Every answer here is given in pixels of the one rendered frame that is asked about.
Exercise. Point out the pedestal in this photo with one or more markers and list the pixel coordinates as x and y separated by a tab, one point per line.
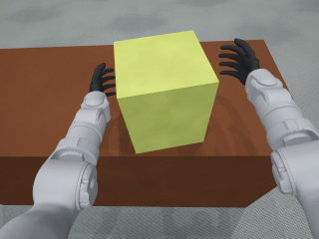
42	88

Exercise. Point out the robot right hand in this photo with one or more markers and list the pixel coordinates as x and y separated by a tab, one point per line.
246	60

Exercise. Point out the robot left upper arm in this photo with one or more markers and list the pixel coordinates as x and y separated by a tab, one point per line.
63	188

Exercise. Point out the robot right upper arm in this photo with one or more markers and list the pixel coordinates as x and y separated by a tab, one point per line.
295	170

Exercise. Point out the robot left forearm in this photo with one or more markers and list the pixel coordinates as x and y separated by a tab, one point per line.
86	132

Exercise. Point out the carton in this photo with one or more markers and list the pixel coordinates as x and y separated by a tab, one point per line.
166	89

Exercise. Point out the robot left hand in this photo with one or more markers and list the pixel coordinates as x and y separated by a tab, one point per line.
97	81

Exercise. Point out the robot right forearm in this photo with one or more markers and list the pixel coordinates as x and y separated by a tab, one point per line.
284	123

